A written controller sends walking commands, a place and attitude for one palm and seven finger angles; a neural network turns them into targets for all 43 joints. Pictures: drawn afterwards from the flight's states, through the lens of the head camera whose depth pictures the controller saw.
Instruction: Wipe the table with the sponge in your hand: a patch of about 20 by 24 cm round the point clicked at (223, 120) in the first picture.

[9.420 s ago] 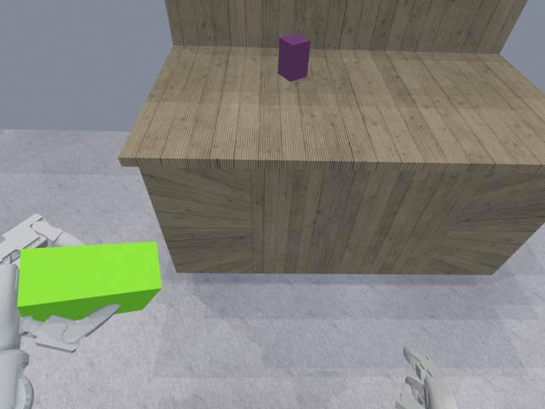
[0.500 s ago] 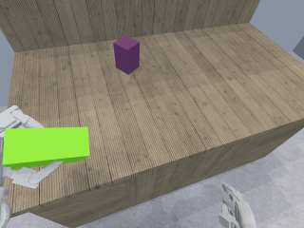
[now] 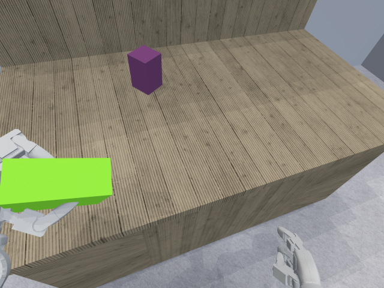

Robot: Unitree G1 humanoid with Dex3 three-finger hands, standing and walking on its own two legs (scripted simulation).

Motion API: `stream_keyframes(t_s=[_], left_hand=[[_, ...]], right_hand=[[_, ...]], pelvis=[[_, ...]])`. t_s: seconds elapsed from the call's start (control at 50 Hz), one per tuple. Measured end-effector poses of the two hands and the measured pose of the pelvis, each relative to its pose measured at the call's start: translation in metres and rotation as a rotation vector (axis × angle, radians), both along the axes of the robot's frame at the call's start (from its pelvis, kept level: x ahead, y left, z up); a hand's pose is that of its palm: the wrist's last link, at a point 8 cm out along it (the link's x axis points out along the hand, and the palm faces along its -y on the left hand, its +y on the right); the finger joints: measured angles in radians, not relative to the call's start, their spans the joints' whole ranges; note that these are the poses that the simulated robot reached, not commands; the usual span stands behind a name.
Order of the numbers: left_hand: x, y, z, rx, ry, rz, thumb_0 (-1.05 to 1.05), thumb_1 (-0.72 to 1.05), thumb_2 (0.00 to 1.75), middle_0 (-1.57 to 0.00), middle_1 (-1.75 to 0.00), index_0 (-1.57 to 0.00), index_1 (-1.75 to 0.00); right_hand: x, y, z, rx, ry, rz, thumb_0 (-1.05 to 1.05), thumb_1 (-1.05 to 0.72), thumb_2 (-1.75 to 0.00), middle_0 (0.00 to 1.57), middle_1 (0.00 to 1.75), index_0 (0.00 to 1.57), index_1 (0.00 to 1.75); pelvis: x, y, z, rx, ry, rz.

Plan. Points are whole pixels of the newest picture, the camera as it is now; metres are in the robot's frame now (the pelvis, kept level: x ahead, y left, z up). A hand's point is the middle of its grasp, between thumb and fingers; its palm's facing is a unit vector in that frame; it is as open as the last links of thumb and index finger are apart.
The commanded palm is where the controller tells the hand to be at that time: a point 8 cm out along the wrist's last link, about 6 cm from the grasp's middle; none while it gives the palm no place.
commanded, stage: shuffle to correct the standing spot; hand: left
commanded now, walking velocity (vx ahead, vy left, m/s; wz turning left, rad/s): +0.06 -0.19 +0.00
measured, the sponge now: (75, 184) +0.23 +0.21 +0.15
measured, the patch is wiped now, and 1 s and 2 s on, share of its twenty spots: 0.00 0.00 0.00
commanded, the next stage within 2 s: come to a stop and stand still in 0.06 s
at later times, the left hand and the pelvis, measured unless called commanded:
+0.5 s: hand (9, 161) +0.24 +0.29 +0.19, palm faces +0.43 -0.77 -0.48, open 9.3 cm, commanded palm +0.16 +0.28 +0.18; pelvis +0.00 +0.00 +0.00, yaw +0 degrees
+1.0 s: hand out of the picture +0.20 +0.30 +0.17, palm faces +0.43 -0.84 -0.32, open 9.3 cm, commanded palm +0.14 +0.33 +0.18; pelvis -0.02 +0.04 +0.00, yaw +1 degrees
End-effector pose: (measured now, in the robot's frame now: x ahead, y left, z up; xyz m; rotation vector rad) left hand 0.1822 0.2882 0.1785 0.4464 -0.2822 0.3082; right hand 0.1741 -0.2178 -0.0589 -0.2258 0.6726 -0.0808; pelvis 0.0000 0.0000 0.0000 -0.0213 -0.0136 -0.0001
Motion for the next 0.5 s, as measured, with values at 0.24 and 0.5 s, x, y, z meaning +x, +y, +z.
stream_keyframes(t_s=[0.24,0.5], left_hand=[[0.013,-0.017,0.002,0.023,0.020,-0.024,-0.01,-0.44,1.04,-0.82,-1.38,-0.82,-1.38],[0.015,0.036,0.025,0.156,-0.058,0.064,-0.01,-0.44,1.04,-0.82,-1.38,-0.82,-1.38]], right_hand=[[-0.012,-0.032,-0.010,-0.035,0.055,-0.071,0.02,-0.91,-0.90,0.20,0.30,0.20,0.30],[-0.014,-0.012,-0.009,-0.050,0.051,0.004,0.02,-0.91,-0.90,0.20,0.30,0.20,0.30]], pelvis=[[0.008,-0.011,-0.003,0.002,0.008,0.001],[0.001,0.004,0.001,0.010,-0.002,0.005]])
